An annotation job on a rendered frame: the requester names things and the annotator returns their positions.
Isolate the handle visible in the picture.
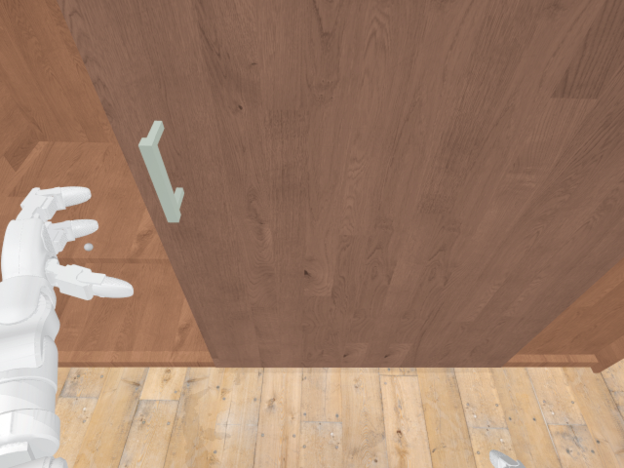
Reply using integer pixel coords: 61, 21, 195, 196
138, 121, 184, 222

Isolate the robot left hand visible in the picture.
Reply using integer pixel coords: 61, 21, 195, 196
1, 186, 134, 300

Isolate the robot left forearm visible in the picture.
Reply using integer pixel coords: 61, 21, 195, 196
0, 276, 60, 468

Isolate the wardrobe door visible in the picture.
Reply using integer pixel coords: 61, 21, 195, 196
57, 0, 624, 368
517, 257, 624, 354

